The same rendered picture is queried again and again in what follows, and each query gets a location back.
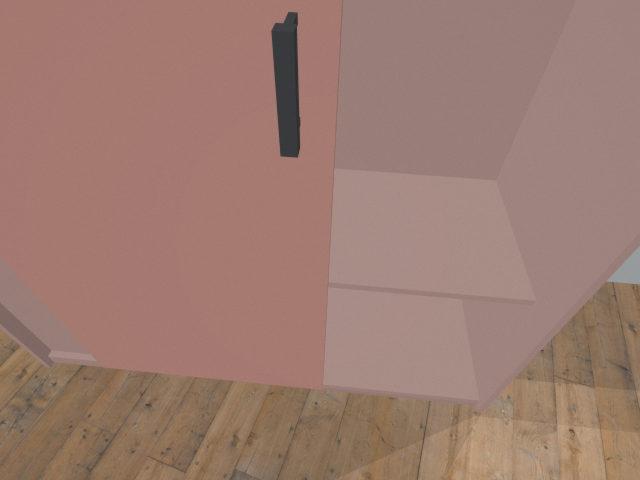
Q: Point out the handle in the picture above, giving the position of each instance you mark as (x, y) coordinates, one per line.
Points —
(285, 56)

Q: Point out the wardrobe door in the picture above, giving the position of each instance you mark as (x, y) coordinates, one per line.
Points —
(143, 198)
(16, 297)

